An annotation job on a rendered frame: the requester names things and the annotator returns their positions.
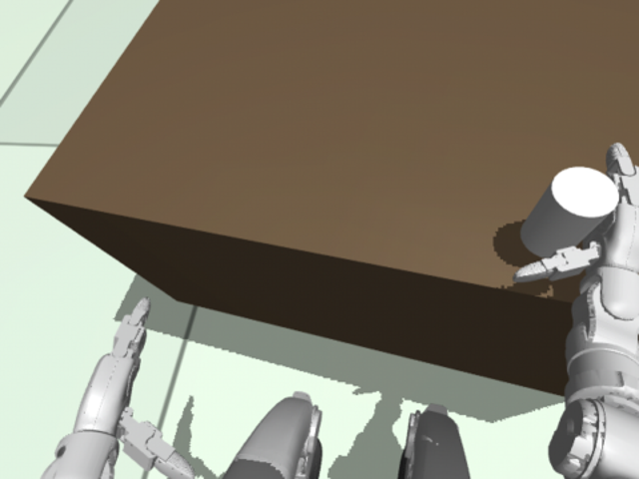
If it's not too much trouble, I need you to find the left robot arm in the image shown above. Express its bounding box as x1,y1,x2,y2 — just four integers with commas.
40,430,119,479

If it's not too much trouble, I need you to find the right robot arm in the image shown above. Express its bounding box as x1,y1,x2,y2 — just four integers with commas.
548,266,639,479

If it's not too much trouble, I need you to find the left robot hand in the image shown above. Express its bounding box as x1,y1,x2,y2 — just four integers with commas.
73,297,195,479

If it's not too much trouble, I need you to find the right robot hand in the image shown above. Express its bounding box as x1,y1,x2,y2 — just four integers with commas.
513,143,639,282

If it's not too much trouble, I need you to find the can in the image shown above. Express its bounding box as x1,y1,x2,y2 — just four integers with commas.
520,167,619,258

